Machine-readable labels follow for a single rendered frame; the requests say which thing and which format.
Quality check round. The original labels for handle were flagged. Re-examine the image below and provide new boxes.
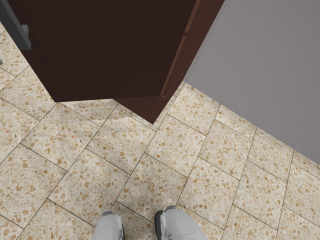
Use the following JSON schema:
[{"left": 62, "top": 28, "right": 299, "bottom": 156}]
[{"left": 0, "top": 0, "right": 31, "bottom": 50}]

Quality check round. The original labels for robot right shin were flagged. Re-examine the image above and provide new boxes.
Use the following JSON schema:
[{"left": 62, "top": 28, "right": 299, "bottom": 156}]
[{"left": 160, "top": 204, "right": 176, "bottom": 240}]

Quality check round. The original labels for cupboard door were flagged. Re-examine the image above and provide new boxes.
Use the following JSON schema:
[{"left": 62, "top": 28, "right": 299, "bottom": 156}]
[{"left": 0, "top": 0, "right": 197, "bottom": 103}]

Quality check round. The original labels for robot right foot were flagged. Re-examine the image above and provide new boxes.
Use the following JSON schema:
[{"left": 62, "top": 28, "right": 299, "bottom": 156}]
[{"left": 154, "top": 210, "right": 164, "bottom": 240}]

